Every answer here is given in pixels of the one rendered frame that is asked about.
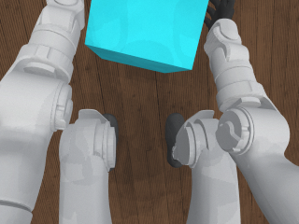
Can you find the right robot shin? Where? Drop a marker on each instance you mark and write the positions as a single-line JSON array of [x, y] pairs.
[[203, 114]]

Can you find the robot right forearm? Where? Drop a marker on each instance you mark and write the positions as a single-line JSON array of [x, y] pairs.
[[231, 69]]

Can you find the carton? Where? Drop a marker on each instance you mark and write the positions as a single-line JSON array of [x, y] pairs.
[[158, 35]]

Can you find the left robot upper arm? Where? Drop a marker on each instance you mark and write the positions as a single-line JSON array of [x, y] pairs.
[[32, 108]]

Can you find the right robot hand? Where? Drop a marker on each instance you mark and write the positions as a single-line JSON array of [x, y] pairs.
[[224, 10]]

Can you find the right robot upper arm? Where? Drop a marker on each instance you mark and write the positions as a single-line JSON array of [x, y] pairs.
[[256, 139]]

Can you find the right robot thigh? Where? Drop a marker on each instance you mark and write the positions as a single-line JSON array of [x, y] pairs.
[[215, 191]]

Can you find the robot left forearm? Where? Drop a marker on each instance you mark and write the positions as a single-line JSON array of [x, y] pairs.
[[53, 42]]

